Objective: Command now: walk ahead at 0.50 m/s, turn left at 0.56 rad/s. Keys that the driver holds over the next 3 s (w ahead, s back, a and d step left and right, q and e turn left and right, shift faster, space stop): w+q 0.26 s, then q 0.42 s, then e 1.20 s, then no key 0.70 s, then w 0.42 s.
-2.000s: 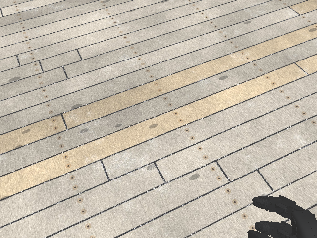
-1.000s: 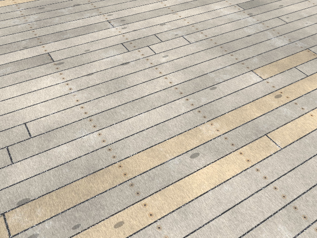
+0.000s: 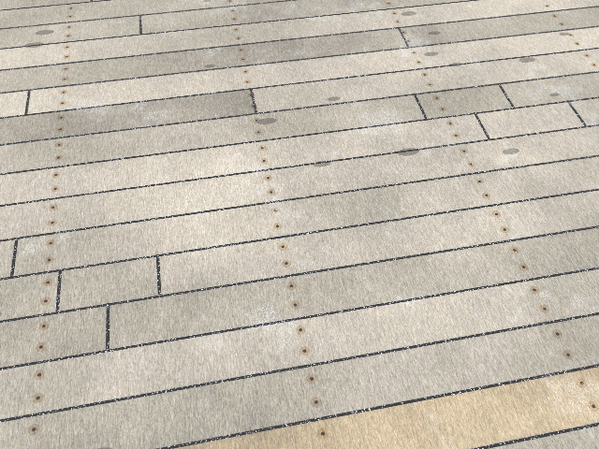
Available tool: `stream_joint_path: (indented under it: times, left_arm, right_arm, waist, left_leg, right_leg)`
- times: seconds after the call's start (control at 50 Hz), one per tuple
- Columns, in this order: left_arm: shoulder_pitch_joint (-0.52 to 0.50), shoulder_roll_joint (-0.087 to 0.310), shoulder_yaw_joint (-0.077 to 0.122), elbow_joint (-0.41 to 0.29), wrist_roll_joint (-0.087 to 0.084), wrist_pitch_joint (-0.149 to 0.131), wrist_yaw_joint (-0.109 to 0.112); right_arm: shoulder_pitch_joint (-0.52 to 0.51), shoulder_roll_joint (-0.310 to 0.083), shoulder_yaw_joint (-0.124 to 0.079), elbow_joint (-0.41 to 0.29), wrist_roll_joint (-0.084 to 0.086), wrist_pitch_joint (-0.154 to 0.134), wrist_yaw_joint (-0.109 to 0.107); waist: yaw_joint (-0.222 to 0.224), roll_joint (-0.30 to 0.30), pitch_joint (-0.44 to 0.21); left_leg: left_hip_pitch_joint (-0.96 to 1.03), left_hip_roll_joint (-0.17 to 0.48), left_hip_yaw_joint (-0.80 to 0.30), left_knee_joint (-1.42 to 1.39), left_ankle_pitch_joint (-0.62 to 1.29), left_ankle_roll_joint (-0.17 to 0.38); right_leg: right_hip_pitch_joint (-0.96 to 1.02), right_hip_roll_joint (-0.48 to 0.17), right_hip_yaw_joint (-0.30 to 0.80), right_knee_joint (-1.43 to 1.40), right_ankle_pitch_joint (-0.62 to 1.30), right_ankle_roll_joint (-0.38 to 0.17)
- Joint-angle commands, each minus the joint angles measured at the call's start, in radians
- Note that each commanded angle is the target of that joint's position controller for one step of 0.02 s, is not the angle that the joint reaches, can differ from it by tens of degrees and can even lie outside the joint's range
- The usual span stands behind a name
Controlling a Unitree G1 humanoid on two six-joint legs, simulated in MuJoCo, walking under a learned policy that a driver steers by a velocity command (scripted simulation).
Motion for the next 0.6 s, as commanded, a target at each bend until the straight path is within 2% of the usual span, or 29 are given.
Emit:
stream_joint_path:
  times: [0.02,0.06,0.1,0.14,0.18,0.22,0.26,0.3,0.32,0.34,0.36,0.38,0.4,0.42,0.44,0.46,0.48,0.52,0.56,0.6]
  left_arm:
    - [0.003,0.122,0.033,-0.086,0.021,-0.009,0.003]
    - [-0.010,0.099,0.030,-0.098,0.031,0.011,0.006]
    - [-0.091,0.078,0.021,-0.128,0.038,0.019,0.010]
    - [-0.164,0.062,0.013,-0.149,0.036,0.018,0.005]
    - [-0.226,0.056,0.008,-0.168,0.026,0.013,-0.003]
    - [-0.270,0.069,0.009,-0.189,0.016,0.007,-0.010]
    - [-0.284,0.094,0.016,-0.204,0.013,-0.002,-0.019]
    - [-0.257,0.120,0.028,-0.206,0.020,-0.013,-0.024]
    - [-0.200,0.128,0.035,-0.192,0.025,-0.020,-0.024]
    - [-0.120,0.152,0.045,-0.179,0.039,-0.027,-0.020]
    - [0.018,0.222,0.061,-0.172,0.062,-0.027,-0.012]
    - [0.079,0.267,0.069,-0.152,0.069,-0.006,-0.014]
    - [0.067,0.192,0.056,-0.164,0.035,0.011,-0.016]
    - [0.022,0.120,0.035,-0.189,0.031,0.025,-0.007]
    - [-0.030,0.097,0.023,-0.193,0.036,0.041,-0.002]
    - [-0.064,0.087,0.018,-0.190,0.037,0.051,0.000]
    - [-0.085,0.093,0.018,-0.184,0.042,0.057,0.002]
    - [-0.101,0.122,0.029,-0.168,0.047,0.056,0.004]
    - [-0.106,0.151,0.041,-0.158,0.041,0.059,0.009]
    - [-0.122,0.162,0.045,-0.154,0.031,0.070,0.016]
  right_arm:
    - [0.012,-0.107,-0.021,-0.081,-0.010,-0.021,-0.012]
    - [0.027,-0.128,-0.025,-0.082,-0.004,-0.026,-0.023]
    - [0.058,-0.155,-0.033,-0.079,0.002,-0.025,-0.036]
    - [0.084,-0.158,-0.035,-0.077,0.006,-0.020,-0.043]
    - [0.110,-0.156,-0.034,-0.074,0.008,-0.014,-0.045]
    - [0.144,-0.155,-0.034,-0.065,0.012,-0.009,-0.045]
    - [0.166,-0.145,-0.032,-0.061,0.015,-0.003,-0.046]
    - [0.159,-0.150,-0.035,-0.069,0.010,0.011,-0.055]
    - [0.139,-0.143,-0.033,-0.081,0.010,0.018,-0.059]
    - [0.115,-0.116,-0.025,-0.101,0.009,0.020,-0.061]
    - [0.095,-0.065,-0.006,-0.142,-0.007,0.016,-0.062]
    - [0.300,-0.020,0.008,-0.152,0.007,0.011,-0.060]
    - [0.329,-0.140,-0.011,-0.124,0.016,0.016,-0.059]
    - [0.214,-0.192,-0.028,-0.135,0.017,0.030,-0.061]
    - [0.144,-0.192,-0.031,-0.150,0.009,0.045,-0.066]
    - [0.112,-0.182,-0.035,-0.165,0.003,0.059,-0.068]
    - [0.121,-0.153,-0.033,-0.172,0.010,0.074,-0.066]
    - [0.124,-0.089,-0.017,-0.189,0.014,0.087,-0.066]
    - [0.098,-0.083,-0.014,-0.207,0.006,0.091,-0.064]
    - [0.073,-0.086,-0.012,-0.217,0.003,0.093,-0.056]
  waist:
    - [0.023,0.019,-0.142]
    - [0.032,0.015,-0.117]
    - [0.010,0.025,-0.092]
    - [-0.019,0.051,-0.082]
    - [-0.048,0.079,-0.074]
    - [-0.068,0.095,-0.071]
    - [-0.068,0.104,-0.077]
    - [-0.043,0.134,-0.082]
    - [-0.008,0.148,-0.105]
    - [0.036,0.141,-0.164]
    - [0.090,0.031,-0.311]
    - [0.008,-0.299,-0.469]
    - [0.020,-0.238,-0.465]
    - [0.054,-0.149,-0.336]
    - [0.045,-0.080,-0.258]
    - [0.026,-0.073,-0.197]
    - [-0.001,-0.092,-0.158]
    - [-0.014,-0.134,-0.135]
    - [-0.011,-0.124,-0.167]
    - [-0.007,-0.112,-0.199]
  left_leg:
    - [0.261,0.283,-0.421,-0.290,0.165,0.218]
    - [0.178,0.257,-0.355,-0.310,0.226,0.213]
    - [0.140,0.225,-0.307,-0.318,0.228,0.192]
    - [0.117,0.185,-0.272,-0.309,0.159,0.155]
    - [0.104,0.170,-0.272,-0.297,0.084,0.129]
    - [0.128,0.186,-0.312,-0.270,0.041,0.120]
    - [0.193,0.207,-0.372,-0.209,0.014,0.112]
    - [0.249,0.206,-0.420,-0.109,0.133,0.085]
    - [0.259,0.182,-0.424,-0.041,0.202,0.060]
    - [0.229,0.126,-0.391,0.082,0.265,0.016]
    - [0.089,0.063,-0.310,0.356,0.094,-0.037]
    - [-0.222,-0.065,-0.213,0.656,-0.572,-0.103]
    - [-0.313,0.029,-0.230,0.807,-0.534,-0.130]
    - [-0.360,0.059,-0.198,0.851,-0.457,-0.151]
    - [-0.348,0.091,-0.159,0.828,-0.400,-0.163]
    - [-0.324,0.118,-0.144,0.788,-0.365,-0.168]
    - [-0.265,0.138,-0.127,0.737,-0.347,-0.165]
    - [-0.215,0.139,-0.079,0.632,-0.305,-0.167]
    - [-0.206,0.152,-0.072,0.546,-0.239,-0.169]
    - [-0.165,0.163,-0.064,0.453,-0.152,-0.163]
  right_leg:
    - [-0.229,-0.075,0.070,-0.086,0.055,0.004]
    - [-0.211,-0.072,0.048,-0.193,0.097,0.035]
    - [-0.225,-0.052,0.032,-0.335,0.223,0.060]
    - [-0.190,-0.019,0.028,-0.499,0.369,0.065]
    - [-0.143,0.016,0.021,-0.624,0.465,0.064]
    - [-0.119,0.035,0.030,-0.681,0.484,0.059]
    - [-0.113,0.045,0.049,-0.734,0.436,0.045]
    - [-0.075,0.068,0.043,-0.778,0.351,0.020]
    - [-0.003,0.079,0.026,-0.823,0.368,0.001]
    - [0.143,0.041,0.036,-0.848,0.463,-0.032]
    - [0.413,-0.149,0.186,-0.784,0.703,-0.105]
    - [0.735,-0.418,0.568,-0.781,0.867,-0.310]
    - [0.703,-0.434,0.645,-0.806,0.703,-0.318]
    - [0.597,-0.371,0.469,-0.815,0.673,-0.270]
    - [0.471,-0.314,0.337,-0.832,0.696,-0.235]
    - [0.362,-0.271,0.260,-0.850,0.713,-0.220]
    - [0.261,-0.237,0.191,-0.887,0.693,-0.204]
    - [0.188,-0.216,0.109,-0.944,0.723,-0.216]
    - [0.217,-0.247,0.075,-0.962,0.764,-0.237]
    - [0.234,-0.255,0.027,-0.968,0.726,-0.235]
